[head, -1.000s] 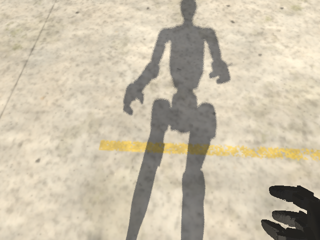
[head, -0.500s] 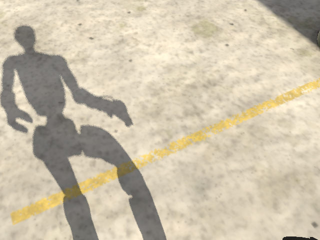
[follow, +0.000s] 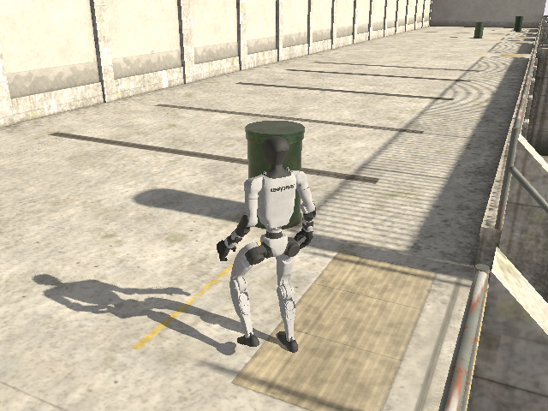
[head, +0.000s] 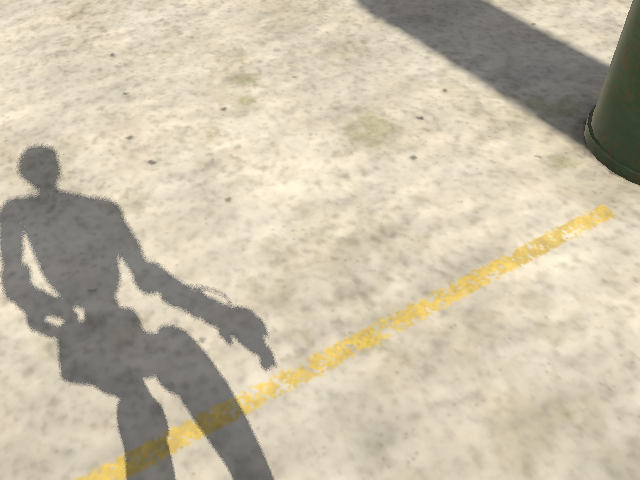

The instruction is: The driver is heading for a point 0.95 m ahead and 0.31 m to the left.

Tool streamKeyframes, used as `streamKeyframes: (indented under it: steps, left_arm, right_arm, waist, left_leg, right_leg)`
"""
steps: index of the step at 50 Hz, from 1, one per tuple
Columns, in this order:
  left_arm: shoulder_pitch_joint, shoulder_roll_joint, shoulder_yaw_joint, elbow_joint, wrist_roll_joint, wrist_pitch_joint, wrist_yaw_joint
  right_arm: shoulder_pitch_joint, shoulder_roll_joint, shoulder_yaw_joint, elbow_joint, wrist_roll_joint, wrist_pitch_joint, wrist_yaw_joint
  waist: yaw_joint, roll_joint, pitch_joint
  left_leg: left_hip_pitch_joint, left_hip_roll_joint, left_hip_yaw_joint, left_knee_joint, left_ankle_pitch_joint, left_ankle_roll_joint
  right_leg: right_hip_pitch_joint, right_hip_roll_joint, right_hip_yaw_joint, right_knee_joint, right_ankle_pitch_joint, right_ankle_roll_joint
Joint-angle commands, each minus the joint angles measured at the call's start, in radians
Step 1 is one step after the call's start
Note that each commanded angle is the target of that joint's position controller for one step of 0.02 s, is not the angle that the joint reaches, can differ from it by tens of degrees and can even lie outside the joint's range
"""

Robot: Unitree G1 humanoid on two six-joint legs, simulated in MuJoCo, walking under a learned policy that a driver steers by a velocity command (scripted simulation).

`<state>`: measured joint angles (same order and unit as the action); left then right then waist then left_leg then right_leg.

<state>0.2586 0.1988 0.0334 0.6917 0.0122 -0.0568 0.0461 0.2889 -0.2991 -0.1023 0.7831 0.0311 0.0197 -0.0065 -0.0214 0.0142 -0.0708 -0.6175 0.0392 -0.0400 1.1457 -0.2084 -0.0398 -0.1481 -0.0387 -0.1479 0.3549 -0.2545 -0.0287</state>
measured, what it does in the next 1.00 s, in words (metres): walks ahead, turning left: left foot, then right foot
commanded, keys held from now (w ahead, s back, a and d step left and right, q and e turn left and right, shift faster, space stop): w+q+shift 0.50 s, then q+shift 0.10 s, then e+shift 0.40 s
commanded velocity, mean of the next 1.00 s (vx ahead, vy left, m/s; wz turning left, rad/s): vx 0.59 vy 0.00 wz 0.48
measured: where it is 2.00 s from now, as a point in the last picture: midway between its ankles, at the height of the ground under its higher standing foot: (160, 298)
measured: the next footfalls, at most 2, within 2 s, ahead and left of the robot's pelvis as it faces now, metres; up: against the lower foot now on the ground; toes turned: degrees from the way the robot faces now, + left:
left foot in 0.34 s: +0.27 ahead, +0.24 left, +0.00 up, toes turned +25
right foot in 0.78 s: +0.72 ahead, +0.39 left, +0.00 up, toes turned +39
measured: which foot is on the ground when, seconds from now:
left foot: up 0.00-0.32, down 0.34-0.80, up 0.82-1.00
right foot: down 0.00-0.36, up 0.38-0.76, down 0.78-1.00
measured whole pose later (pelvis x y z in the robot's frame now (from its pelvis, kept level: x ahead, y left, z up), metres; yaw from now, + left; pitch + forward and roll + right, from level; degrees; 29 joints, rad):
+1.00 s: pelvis +0.56 +0.35 -0.02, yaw +28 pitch +1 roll -1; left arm 0.24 0.29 0.05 0.72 0.00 -0.06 -0.02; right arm 0.09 -0.26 -0.02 0.59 -0.03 -0.04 -0.04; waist 0.05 0.00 0.09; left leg -0.61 -0.03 -0.18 1.21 -0.39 -0.05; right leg -0.40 0.20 0.10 0.39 0.01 -0.11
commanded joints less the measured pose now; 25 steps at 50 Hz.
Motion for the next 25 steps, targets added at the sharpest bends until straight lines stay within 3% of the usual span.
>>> streamKeyframes:
  steps: [1,2,3,4,6,10,13,14,15,16,17,18,19,20,21,22,23,24,25]
  left_arm:
    - [0.032,0.178,0.066,-0.025,-0.003,-0.036,0.005]
    - [0.029,0.180,0.069,-0.020,-0.001,-0.039,0.002]
    - [0.089,0.182,0.061,0.003,0.040,-0.032,-0.019]
    - [0.087,0.186,0.066,0.011,0.046,-0.034,-0.028]
    - [0.079,0.193,0.069,0.023,0.041,-0.041,-0.030]
    - [0.087,0.219,0.079,0.051,0.041,-0.044,-0.024]
    - [0.107,0.236,0.085,0.082,0.047,-0.031,-0.029]
    - [0.096,0.249,0.086,0.086,0.045,-0.023,-0.031]
    - [0.098,0.274,0.090,0.092,0.039,-0.015,-0.034]
    - [0.088,0.306,0.096,0.095,0.030,-0.002,-0.040]
    - [0.052,0.328,0.096,0.080,0.012,0.010,-0.050]
    - [0.042,0.212,0.060,0.056,0.033,0.005,-0.064]
    - [0.006,0.115,0.037,-0.070,0.032,-0.023,-0.078]
    - [-0.136,0.178,0.034,-0.116,0.051,-0.038,-0.077]
    - [-0.149,0.196,0.034,-0.116,0.041,-0.050,-0.075]
    - [-0.099,0.184,0.025,-0.080,0.043,-0.058,-0.067]
    - [-0.070,0.175,0.020,-0.071,0.053,-0.050,-0.063]
    - [-0.041,0.172,0.016,-0.058,0.060,-0.032,-0.065]
    - [-0.038,0.174,0.015,-0.055,0.061,-0.012,-0.068]
  right_arm:
    - [-0.129,-0.060,-0.014,-0.116,-0.001,-0.032,0.012]
    - [-0.129,-0.050,-0.010,-0.123,0.000,-0.030,0.016]
    - [-0.129,-0.047,-0.011,-0.110,-0.108,0.004,0.059]
    - [-0.146,-0.033,-0.009,-0.126,-0.098,0.020,0.082]
    - [-0.175,-0.040,-0.005,-0.148,-0.073,0.028,0.103]
    - [-0.250,-0.053,0.005,-0.185,-0.068,0.025,0.114]
    - [-0.294,-0.053,0.017,-0.203,-0.060,0.022,0.112]
    - [-0.272,-0.057,0.018,-0.199,-0.056,0.021,0.104]
    - [-0.209,-0.073,0.012,-0.184,-0.049,0.019,0.089]
    - [-0.060,-0.097,-0.002,-0.147,-0.035,0.011,0.071]
    - [0.176,-0.132,-0.026,-0.077,-0.032,-0.006,0.055]
    - [0.280,-0.231,-0.054,-0.024,-0.044,-0.009,0.038]
    - [0.188,-0.355,-0.071,-0.068,-0.033,0.000,0.027]
    - [0.165,-0.332,-0.067,-0.100,-0.037,-0.001,0.028]
    - [0.180,-0.305,-0.058,-0.078,-0.053,-0.008,0.018]
    - [0.166,-0.257,-0.045,-0.070,-0.058,-0.021,0.010]
    - [0.113,-0.222,-0.033,-0.080,-0.053,-0.035,0.007]
    - [0.063,-0.188,-0.019,-0.095,-0.047,-0.046,0.007]
    - [0.055,-0.162,-0.008,-0.101,-0.037,-0.057,0.010]
  waist:
    - [0.050,-0.117,0.113]
    - [0.046,-0.113,0.123]
    - [0.054,-0.021,0.123]
    - [0.050,-0.085,0.148]
    - [0.040,-0.131,0.166]
    - [0.040,-0.123,0.204]
    - [0.046,-0.121,0.231]
    - [0.027,-0.120,0.215]
    - [-0.005,-0.122,0.164]
    - [-0.081,-0.112,0.078]
    - [-0.208,-0.054,-0.045]
    - [-0.208,0.132,-0.047]
    - [-0.099,0.383,-0.127]
    - [-0.135,0.185,-0.094]
    - [-0.114,0.101,-0.030]
    - [-0.061,0.015,0.035]
    - [-0.013,-0.011,0.055]
    - [0.022,0.005,0.067]
    - [0.034,0.005,0.076]
  left_leg:
    - [-0.363,0.079,-0.048,0.022,0.039,0.004]
    - [-0.361,0.090,-0.039,0.023,0.052,0.001]
    - [-0.300,0.051,0.031,0.018,0.035,0.002]
    - [-0.299,0.065,0.039,0.000,0.058,0.010]
    - [-0.296,0.091,0.033,-0.037,0.096,0.031]
    - [-0.267,0.117,0.082,-0.175,0.057,0.098]
    - [-0.199,0.102,0.161,-0.271,-0.047,0.170]
    - [-0.114,0.067,0.205,-0.306,-0.106,0.199]
    - [0.015,0.001,0.260,-0.311,-0.173,0.225]
    - [0.210,-0.084,0.295,-0.313,-0.216,0.248]
    - [0.544,-0.154,0.265,-0.401,-0.159,0.271]
    - [0.752,-0.042,-0.005,-0.516,-0.362,0.272]
    - [0.893,0.144,-0.657,-0.847,-0.691,0.383]
    - [0.886,0.198,-0.770,-0.965,-0.600,0.361]
    - [0.840,0.218,-0.703,-0.930,-0.473,0.361]
    - [0.699,0.192,-0.597,-0.899,-0.345,0.340]
    - [0.567,0.139,-0.496,-0.882,-0.284,0.326]
    - [0.471,0.095,-0.427,-0.898,-0.249,0.323]
    - [0.428,0.066,-0.388,-0.918,-0.226,0.329]
  right_leg:
    - [0.204,-0.335,0.259,-0.257,-0.291,-0.114]
    - [0.186,-0.332,0.222,-0.263,-0.272,-0.114]
    - [0.130,-0.300,0.150,-0.274,-0.286,-0.101]
    - [0.105,-0.291,0.111,-0.272,-0.273,-0.092]
    - [0.097,-0.308,0.068,-0.285,-0.281,-0.081]
    - [0.171,-0.336,-0.028,-0.310,-0.265,-0.067]
    - [0.242,-0.325,-0.123,-0.277,-0.133,-0.057]
    - [0.243,-0.309,-0.167,-0.216,0.071,-0.049]
    - [0.245,-0.298,-0.200,-0.092,0.407,-0.047]
    - [0.216,-0.293,-0.219,0.138,0.740,-0.052]
    - [0.062,-0.270,-0.227,0.483,0.859,-0.036]
    - [-0.257,-0.186,-0.181,0.845,0.269,0.007]
    - [-0.642,0.029,0.016,1.128,-0.293,0.074]
    - [-0.756,0.006,0.190,1.177,-0.199,0.069]
    - [-0.793,-0.029,0.183,1.168,-0.128,0.053]
    - [-0.731,-0.080,0.189,1.084,-0.060,0.044]
    - [-0.642,-0.108,0.199,1.018,-0.034,0.045]
    - [-0.577,-0.120,0.203,0.979,-0.015,0.051]
    - [-0.554,-0.124,0.202,0.943,-0.014,0.060]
